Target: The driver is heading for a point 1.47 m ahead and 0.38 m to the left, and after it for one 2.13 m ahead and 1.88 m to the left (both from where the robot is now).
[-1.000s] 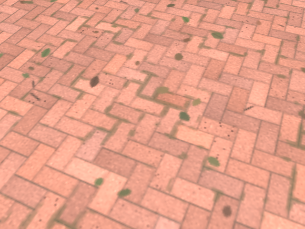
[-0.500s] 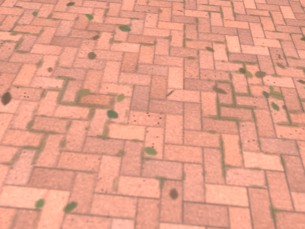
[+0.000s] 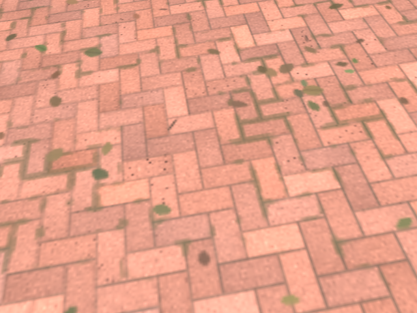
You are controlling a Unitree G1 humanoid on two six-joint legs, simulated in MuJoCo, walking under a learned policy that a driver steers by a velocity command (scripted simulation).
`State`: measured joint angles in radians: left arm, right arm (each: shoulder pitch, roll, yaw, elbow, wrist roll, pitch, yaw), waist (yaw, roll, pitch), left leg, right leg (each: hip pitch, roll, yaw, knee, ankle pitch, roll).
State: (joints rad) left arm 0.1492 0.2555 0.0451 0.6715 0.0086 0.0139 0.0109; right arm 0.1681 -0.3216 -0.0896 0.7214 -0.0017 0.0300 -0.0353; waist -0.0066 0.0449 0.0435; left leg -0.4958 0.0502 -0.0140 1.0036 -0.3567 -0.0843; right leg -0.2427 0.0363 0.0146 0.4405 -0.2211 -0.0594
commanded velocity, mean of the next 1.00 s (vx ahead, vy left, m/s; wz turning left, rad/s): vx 0.00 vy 0.00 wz -0.05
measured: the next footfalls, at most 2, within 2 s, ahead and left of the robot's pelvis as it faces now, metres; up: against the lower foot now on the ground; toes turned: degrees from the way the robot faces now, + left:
left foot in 0.18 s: +0.05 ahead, +0.15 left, +0.00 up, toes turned -1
right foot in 1.82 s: +0.33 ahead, -0.17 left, +0.00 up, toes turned -3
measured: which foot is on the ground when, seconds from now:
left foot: up 0.00-0.16, down 0.18-1.00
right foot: down 0.00-1.00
